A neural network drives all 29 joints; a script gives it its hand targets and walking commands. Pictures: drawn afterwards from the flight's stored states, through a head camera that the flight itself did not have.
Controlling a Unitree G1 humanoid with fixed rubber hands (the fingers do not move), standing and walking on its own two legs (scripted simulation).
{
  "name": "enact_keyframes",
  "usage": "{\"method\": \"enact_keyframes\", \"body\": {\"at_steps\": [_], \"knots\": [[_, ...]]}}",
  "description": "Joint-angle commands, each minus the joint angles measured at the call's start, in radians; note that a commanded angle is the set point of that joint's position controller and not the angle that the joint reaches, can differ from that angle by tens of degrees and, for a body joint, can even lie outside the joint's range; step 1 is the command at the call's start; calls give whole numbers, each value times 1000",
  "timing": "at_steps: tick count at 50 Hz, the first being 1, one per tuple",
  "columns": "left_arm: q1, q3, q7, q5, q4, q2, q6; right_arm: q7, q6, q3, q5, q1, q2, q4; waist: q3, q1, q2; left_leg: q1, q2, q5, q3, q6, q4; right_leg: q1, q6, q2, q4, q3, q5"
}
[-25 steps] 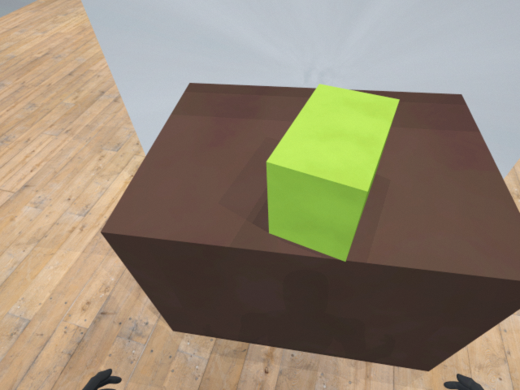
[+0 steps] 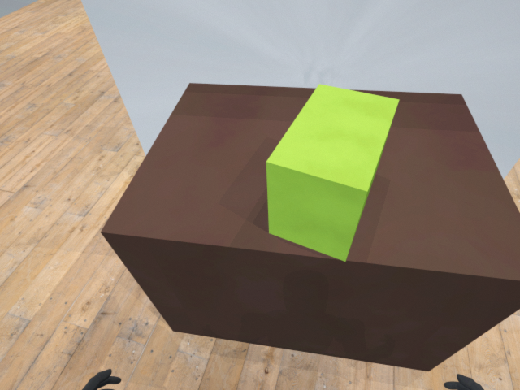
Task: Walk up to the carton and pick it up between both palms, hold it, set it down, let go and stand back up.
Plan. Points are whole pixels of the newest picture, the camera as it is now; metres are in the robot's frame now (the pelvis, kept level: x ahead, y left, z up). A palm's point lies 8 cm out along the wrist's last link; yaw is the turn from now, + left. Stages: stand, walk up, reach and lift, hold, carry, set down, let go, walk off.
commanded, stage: walk up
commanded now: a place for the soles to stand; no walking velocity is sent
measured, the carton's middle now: (331, 168) +0.55 -0.11 +0.01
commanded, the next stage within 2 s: none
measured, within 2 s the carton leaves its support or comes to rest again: neither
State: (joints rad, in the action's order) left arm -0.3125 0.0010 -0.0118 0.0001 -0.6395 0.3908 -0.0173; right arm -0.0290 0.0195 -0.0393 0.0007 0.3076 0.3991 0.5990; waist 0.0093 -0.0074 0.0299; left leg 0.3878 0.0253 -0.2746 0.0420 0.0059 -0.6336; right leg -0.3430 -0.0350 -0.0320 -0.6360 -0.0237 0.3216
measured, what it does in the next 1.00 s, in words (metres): stands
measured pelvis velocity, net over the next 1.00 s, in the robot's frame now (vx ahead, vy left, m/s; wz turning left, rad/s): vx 0.00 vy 0.00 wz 0.00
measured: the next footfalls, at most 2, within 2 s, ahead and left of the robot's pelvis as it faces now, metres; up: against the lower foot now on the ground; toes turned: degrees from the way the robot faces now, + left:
none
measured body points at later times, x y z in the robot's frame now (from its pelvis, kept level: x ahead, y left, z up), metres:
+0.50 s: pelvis +0.00 +0.00 +0.00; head +0.01 -0.01 +0.45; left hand +0.11 +0.30 -0.08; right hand +0.12 -0.30 -0.09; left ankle +0.04 +0.12 -0.72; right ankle +0.01 -0.14 -0.72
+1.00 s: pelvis +0.00 +0.00 +0.00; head +0.01 -0.01 +0.45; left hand +0.11 +0.30 -0.08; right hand +0.12 -0.30 -0.09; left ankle +0.04 +0.12 -0.72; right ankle +0.01 -0.14 -0.72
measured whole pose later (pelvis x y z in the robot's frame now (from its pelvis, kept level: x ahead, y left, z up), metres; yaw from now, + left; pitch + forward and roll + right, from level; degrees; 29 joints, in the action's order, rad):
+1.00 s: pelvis +0.00 +0.00 +0.00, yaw +0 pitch +1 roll +0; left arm -0.31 0.00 -0.02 0.00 -0.64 0.39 -0.02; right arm -0.03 0.02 -0.04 0.00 0.31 0.40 0.60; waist 0.01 -0.01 0.03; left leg 0.39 0.03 -0.28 0.04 0.01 -0.64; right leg -0.34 -0.03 -0.03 -0.64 -0.02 0.32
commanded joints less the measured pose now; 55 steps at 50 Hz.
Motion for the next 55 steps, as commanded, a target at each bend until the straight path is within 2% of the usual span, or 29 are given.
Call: {"method": "enact_keyframes", "body": {"at_steps": [1,3,4,5,7,9,11,13,15,17,18,19,20,21,23,27,32,33,35,36,37,39,41,42,44,46,51,52,55], "knots": [[0,-71,-15,3,56,224,-29,0,-24,-72,26,-66,207,-53,46,39,0,-213,115,-27,-86,49,116,-37,86,-69,116,-120,-163],[3,-71,-14,6,56,219,-28,-2,-28,-67,30,-70,194,-62,77,37,38,-215,139,-39,-113,65,146,-16,70,-40,77,-69,-123],[-10,-66,-14,4,52,203,-30,-2,-26,-68,25,-67,196,-61,52,37,17,-215,146,-32,-138,73,149,-33,71,-36,97,-74,-104],[-11,-72,-15,6,54,209,-32,-4,-26,-71,27,-72,198,-58,48,34,42,-207,140,-53,-118,66,145,-37,73,-36,104,-84,-76],[0,-74,-14,4,55,222,-31,-4,-25,-68,21,-60,193,-56,43,34,42,-176,140,-57,-122,65,154,-10,68,-35,99,-79,-83],[-22,-80,-15,5,55,229,-32,-1,-24,-64,19,-76,199,-60,58,32,-8,-184,131,-83,-111,66,137,-8,76,-47,118,-89,-110],[-16,-77,-14,8,54,225,-33,-4,-24,-66,18,-73,196,-56,50,33,-16,-176,123,-112,-110,61,147,-5,79,-54,114,-108,-85],[-8,-75,-13,4,55,216,-29,-4,-26,-64,20,-74,200,-54,58,35,49,-197,137,-126,-125,62,169,-20,76,-36,95,-84,-62],[-12,-70,-15,3,51,203,-30,-3,-25,-64,26,-89,190,-64,36,27,58,-180,155,-92,-150,81,191,-31,62,-23,79,-61,-73],[-27,-73,-15,4,47,212,-36,-3,-32,-61,25,-65,184,-57,75,28,35,-201,145,21,-123,70,143,1,70,-42,95,-85,-117],[-8,-68,-15,5,45,214,-35,-3,-28,-63,23,-72,186,-50,30,27,-15,-180,132,19,-113,62,128,7,73,-51,110,-93,-150],[-20,-75,-15,6,48,226,-34,-2,-28,-69,26,-69,196,-58,67,29,-18,-217,129,28,-100,65,113,-3,71,-64,101,-98,-168],[-7,-74,-14,6,45,228,-31,-2,-26,-69,22,-79,205,-53,32,29,12,-207,124,8,-101,52,121,-34,75,-52,98,-96,-145],[-29,-68,-16,2,59,222,-34,-1,-26,-67,24,-62,201,-60,79,36,46,-221,128,-34,-109,61,118,-20,82,-59,107,-104,-118],[-3,-69,-15,7,54,214,-33,-2,-26,-64,22,-62,196,-53,69,36,6,-190,137,-66,-116,66,150,-4,74,-45,88,-88,-134],[-17,-73,-17,5,55,213,-29,-2,-26,-66,21,-77,193,-68,63,24,38,-180,143,-68,-118,69,156,0,70,-48,100,-86,-111],[-4,-75,-18,7,54,230,-35,-3,-24,-69,21,-70,201,-55,61,37,-7,-212,119,-27,-101,52,103,-15,87,-63,129,-105,-132],[11,-77,-15,6,63,220,-32,-1,-23,-69,23,-62,200,-59,59,42,-14,-211,125,-38,-102,63,132,-27,81,-61,106,-93,-120],[-14,-63,-17,3,46,193,-29,2,-24,-68,23,-67,207,-55,46,27,56,-196,154,-45,-135,79,173,-33,75,-29,80,-74,-105],[-22,-65,-17,-2,52,196,-27,0,-23,-62,22,-76,187,-53,43,21,30,-176,158,-73,-138,85,176,-9,64,-32,89,-71,-72],[-13,-65,-17,2,51,191,-29,-3,-24,-66,29,-68,194,-50,32,20,35,-179,150,-75,-132,77,163,-15,71,-37,104,-79,-61],[-15,-70,-16,10,50,213,-31,-5,-26,-68,22,-60,207,-48,60,28,-7,-196,142,-60,-117,60,157,1,78,-42,106,-79,-82],[-18,-71,-16,6,49,207,-33,-3,-29,-69,27,-71,208,-53,36,22,61,-200,138,-31,-121,61,151,-21,75,-41,96,-92,-125],[-27,-70,-17,6,47,218,-34,-4,-26,-64,21,-77,192,-47,17,29,55,-173,135,-36,-112,61,150,-21,70,-45,107,-91,-110],[-14,-74,-17,8,53,231,-36,-4,-27,-68,21,-55,200,-51,46,42,-14,-215,132,-36,-108,56,127,-28,84,-56,114,-111,-125],[-9,-72,-18,2,47,227,-32,0,-26,-67,17,-65,203,-51,56,37,27,-208,146,-35,-118,66,138,-18,72,-47,100,-84,-120],[-17,-73,-17,6,48,221,-35,-2,-27,-67,26,-67,206,-52,54,25,-26,-204,137,-18,-106,63,115,-14,76,-61,110,-105,-151],[-11,-70,-18,5,51,223,-34,-2,-26,-70,26,-58,208,-52,62,40,6,-219,129,-20,-101,58,113,-25,77,-65,104,-101,-161],[-13,-71,-19,-2,49,215,-29,-2,-25,-66,21,-60,199,-54,56,37,65,-215,153,-27,-136,73,154,-33,71,-31,77,-77,-90]]}}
